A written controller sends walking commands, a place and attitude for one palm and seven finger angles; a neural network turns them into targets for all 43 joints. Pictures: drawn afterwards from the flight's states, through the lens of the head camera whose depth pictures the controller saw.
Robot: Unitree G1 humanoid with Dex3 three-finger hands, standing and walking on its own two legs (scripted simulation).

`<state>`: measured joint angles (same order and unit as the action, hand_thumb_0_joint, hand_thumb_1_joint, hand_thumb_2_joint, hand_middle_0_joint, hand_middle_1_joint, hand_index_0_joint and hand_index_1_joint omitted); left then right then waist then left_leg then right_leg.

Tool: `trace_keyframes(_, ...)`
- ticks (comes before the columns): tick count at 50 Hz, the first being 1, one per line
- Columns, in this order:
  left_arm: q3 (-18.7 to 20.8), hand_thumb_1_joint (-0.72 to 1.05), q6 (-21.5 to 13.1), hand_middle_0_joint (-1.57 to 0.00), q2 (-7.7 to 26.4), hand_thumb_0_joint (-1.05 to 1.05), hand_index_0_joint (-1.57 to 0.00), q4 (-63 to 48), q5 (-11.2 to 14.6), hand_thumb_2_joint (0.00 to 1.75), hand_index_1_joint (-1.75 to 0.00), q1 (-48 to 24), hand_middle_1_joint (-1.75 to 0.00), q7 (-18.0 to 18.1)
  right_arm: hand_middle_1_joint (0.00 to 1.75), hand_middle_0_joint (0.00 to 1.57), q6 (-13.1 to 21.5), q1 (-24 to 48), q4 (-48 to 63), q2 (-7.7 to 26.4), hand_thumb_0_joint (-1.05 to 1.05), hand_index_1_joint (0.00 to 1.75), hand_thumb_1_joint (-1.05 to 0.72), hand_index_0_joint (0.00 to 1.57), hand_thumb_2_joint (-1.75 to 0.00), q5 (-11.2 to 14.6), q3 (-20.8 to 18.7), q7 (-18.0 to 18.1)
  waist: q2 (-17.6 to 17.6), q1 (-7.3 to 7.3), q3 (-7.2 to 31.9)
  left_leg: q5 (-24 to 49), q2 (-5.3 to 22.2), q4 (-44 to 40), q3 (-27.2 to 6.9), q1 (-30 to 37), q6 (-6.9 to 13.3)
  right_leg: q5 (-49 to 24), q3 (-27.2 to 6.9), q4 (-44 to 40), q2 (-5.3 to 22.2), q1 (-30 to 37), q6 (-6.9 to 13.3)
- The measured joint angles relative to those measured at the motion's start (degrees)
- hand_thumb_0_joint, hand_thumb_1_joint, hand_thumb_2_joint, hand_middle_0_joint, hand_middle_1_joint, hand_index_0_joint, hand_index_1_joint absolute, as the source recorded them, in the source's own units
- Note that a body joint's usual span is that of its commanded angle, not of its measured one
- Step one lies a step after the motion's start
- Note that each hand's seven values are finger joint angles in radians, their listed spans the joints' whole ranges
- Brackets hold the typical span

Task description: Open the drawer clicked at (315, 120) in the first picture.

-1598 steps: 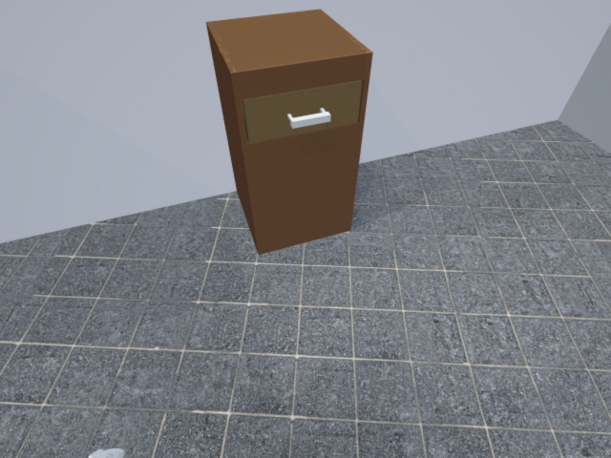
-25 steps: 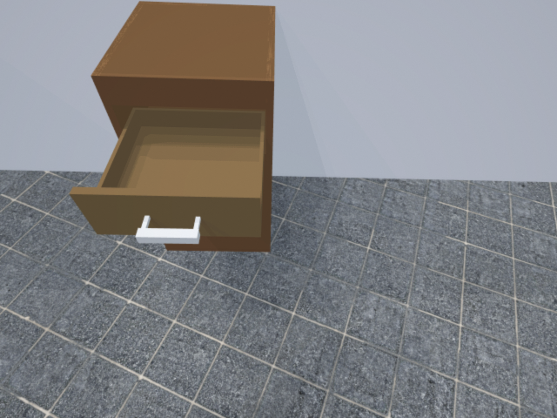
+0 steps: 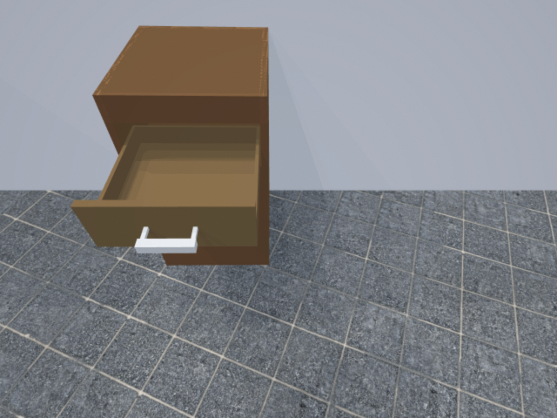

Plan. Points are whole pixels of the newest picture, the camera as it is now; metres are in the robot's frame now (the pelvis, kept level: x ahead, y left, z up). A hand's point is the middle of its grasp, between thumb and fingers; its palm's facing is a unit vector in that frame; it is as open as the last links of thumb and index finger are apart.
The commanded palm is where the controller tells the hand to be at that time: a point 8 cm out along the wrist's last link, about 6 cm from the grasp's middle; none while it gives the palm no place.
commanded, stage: let the arm hang, fingers relaxed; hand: left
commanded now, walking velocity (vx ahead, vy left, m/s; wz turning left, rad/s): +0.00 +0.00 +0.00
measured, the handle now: (168, 238) +0.49 +0.27 -0.14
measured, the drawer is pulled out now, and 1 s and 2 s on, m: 0.30 0.30 0.30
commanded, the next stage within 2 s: look to check the result in 0.08 s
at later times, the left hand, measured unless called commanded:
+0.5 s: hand out of the picture -0.01 +0.15 -0.18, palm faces +0.05 -0.98 -0.18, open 7.3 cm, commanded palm none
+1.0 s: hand out of the picture -0.01 +0.14 -0.18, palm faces +0.05 -0.98 -0.17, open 7.3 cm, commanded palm none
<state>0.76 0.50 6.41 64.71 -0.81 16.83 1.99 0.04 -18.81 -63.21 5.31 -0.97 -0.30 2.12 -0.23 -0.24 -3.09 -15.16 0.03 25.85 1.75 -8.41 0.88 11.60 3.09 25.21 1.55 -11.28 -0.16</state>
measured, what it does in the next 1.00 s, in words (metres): stands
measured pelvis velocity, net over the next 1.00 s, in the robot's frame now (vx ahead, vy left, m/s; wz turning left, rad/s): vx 0.01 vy -0.02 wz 0.01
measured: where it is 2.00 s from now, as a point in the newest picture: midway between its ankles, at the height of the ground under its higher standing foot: outside the picture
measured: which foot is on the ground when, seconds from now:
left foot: down 0.00-1.00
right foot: down 0.00-1.00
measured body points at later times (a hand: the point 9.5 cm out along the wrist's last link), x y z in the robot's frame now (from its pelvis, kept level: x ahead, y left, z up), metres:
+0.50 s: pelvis +0.00 -0.01 +0.00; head +0.02 -0.02 +0.45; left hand -0.02 +0.20 -0.16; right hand -0.03 -0.22 -0.16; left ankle -0.01 +0.11 -0.74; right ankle +0.02 -0.12 -0.74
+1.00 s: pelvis +0.01 -0.02 +0.00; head +0.02 -0.02 +0.45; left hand -0.01 +0.20 -0.16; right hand -0.02 -0.22 -0.16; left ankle -0.01 +0.11 -0.74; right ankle +0.02 -0.12 -0.74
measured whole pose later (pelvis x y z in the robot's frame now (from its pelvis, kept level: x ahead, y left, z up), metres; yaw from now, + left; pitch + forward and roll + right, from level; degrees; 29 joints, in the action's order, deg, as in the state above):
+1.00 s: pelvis +0.01 -0.02 +0.00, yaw +0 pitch -2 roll +0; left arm 1.0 -0.1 7.0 65.4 -0.5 16.0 2.0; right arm -0.2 -17.7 -64.7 6.2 -0.9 -0.8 2.2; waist -0.3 -0.2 -4.1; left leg -14.5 1.4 24.0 0.9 -7.3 -0.7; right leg 11.3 4.0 23.5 0.2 -10.2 1.3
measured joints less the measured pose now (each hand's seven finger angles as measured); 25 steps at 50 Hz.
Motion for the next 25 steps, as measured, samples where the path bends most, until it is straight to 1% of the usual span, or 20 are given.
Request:
trace_keyframes(13, 0.2, 0.91, -0.1, -0.20, 0.5, 0.00, -0.20, 0.4, 0.1, 0.90, -0.30, 0.4, -0.30, 0.0, 0.29, 0.19, -0.3, -0.3, -0.8, 1.2, 0.01, 0.30, -0.91, 0.20, -0.90, 0.0, -0.4, 0.0, -0.2, 0.01, -0.8, 0.4, 0.5, -0.7, -0.1, 0.2, -0.6, -0.2, 0.2, -0.4, -0.5, 0.1, 0.6)
trace_keyframes(25, 0.2, 0.91, -0.3, -0.20, 0.5, 0.00, -0.20, 0.5, 0.2, 0.90, -0.30, -0.3, -0.30, 0.0, 0.29, 0.19, -0.4, -0.1, -1.3, 0.9, 0.01, 0.30, -0.91, 0.20, -0.90, 0.1, -0.4, 0.0, -0.3, -0.10, -1.0, 0.6, 0.9, -1.1, -0.5, 0.5, -1.1, -0.2, 0.5, -0.7, -0.9, 0.4, 1.0)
